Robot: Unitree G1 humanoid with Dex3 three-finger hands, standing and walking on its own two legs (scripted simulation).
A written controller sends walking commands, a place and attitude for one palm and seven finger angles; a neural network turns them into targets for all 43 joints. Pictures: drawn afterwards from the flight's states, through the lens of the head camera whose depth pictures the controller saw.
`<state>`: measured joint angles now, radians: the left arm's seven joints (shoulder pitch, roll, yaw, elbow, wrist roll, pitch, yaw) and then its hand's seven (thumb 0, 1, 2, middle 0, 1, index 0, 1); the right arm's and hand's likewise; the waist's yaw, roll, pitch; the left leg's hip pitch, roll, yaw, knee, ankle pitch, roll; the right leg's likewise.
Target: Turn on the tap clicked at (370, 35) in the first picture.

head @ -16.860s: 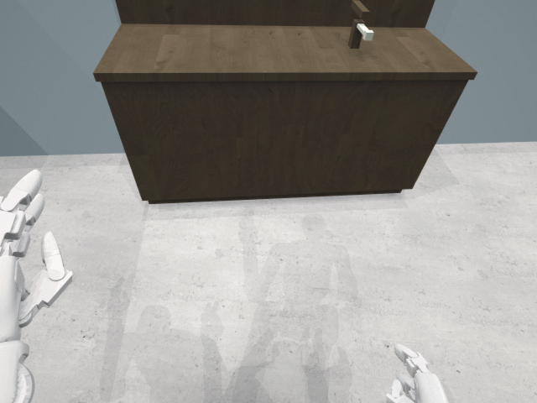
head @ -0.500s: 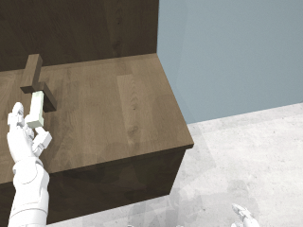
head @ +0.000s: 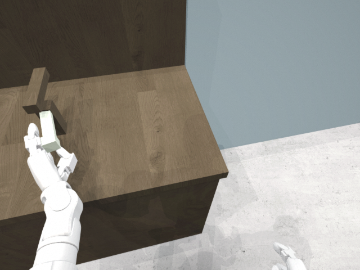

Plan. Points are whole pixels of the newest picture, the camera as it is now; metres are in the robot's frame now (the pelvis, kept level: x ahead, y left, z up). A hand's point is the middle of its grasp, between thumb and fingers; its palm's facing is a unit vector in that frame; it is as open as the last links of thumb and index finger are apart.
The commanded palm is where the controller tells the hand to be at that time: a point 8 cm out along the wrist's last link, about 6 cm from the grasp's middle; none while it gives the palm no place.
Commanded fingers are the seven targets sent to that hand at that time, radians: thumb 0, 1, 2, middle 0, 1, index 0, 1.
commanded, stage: push the lever round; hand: left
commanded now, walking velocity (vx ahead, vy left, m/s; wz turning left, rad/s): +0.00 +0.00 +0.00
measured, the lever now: (50, 143) +0.36 +0.31 +0.08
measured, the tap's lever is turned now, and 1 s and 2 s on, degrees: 14 39 86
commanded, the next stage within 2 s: lift the hand up off the lever in 1.94 s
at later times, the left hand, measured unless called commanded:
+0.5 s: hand (86, 150) +0.36 +0.24 +0.06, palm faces +0.73 -0.68 -0.08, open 8.0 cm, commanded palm +0.32 +0.25 +0.06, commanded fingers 0.00 0.90 0.90 -0.15 -0.15 -0.15 -0.15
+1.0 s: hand (99, 141) +0.38 +0.21 +0.06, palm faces +0.79 -0.60 -0.08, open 8.3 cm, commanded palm +0.34 +0.22 +0.06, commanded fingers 0.00 0.90 0.90 -0.15 -0.15 -0.15 -0.15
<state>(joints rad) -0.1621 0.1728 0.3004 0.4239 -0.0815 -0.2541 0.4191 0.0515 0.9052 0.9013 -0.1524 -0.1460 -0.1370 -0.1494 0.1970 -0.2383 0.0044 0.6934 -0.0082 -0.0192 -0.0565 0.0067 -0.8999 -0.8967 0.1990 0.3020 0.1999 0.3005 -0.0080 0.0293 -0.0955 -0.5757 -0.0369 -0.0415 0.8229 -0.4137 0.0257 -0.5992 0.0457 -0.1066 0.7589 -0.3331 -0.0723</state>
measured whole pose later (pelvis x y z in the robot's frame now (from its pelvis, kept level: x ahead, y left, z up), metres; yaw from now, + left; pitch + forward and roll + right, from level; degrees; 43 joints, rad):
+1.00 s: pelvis +0.00 -0.01 +0.00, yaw +1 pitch +11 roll -1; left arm -0.42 0.03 0.23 0.61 0.06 -0.19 0.82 0.06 0.90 0.90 -0.15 -0.15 -0.05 -0.11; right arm 0.16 -0.20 -0.02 0.76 -0.06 0.02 -0.02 0.01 -0.90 -0.90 0.20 0.30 0.20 0.30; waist -0.01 0.03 -0.12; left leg -0.61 -0.04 -0.06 0.84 -0.41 0.01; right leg -0.63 0.04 -0.13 0.77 -0.34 -0.08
